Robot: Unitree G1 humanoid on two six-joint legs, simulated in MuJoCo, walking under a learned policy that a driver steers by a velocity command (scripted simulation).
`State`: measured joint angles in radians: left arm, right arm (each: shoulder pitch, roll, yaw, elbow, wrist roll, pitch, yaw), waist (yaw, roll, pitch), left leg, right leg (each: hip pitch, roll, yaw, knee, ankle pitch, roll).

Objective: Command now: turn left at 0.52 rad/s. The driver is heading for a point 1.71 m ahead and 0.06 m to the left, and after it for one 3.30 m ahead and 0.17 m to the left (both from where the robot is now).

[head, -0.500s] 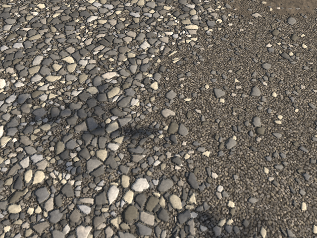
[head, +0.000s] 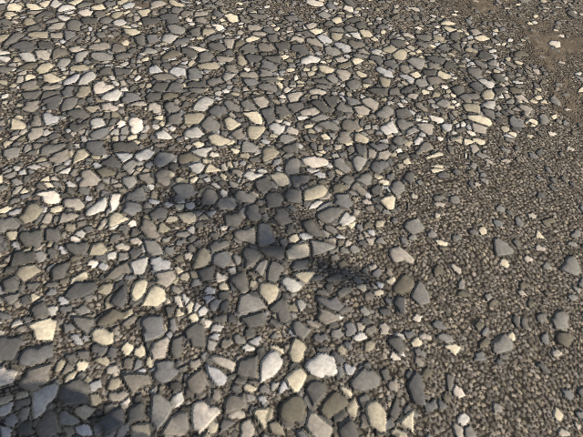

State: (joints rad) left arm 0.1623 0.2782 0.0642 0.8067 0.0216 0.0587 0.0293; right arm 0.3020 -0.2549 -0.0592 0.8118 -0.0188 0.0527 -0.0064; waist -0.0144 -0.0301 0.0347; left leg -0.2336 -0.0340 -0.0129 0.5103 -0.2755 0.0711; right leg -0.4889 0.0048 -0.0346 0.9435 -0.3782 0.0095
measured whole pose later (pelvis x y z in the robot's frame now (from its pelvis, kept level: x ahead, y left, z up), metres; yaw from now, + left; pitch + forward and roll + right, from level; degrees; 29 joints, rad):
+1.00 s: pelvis +0.24 +0.09 +0.00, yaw +9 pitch +0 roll +0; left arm 0.36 0.26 0.06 0.92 0.02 -0.03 -0.02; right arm 0.21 -0.23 -0.03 0.81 -0.03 -0.07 0.00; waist 0.03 -0.03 0.04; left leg -0.20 -0.02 0.12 0.39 -0.20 0.06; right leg -0.42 -0.03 0.02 1.10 -0.30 -0.08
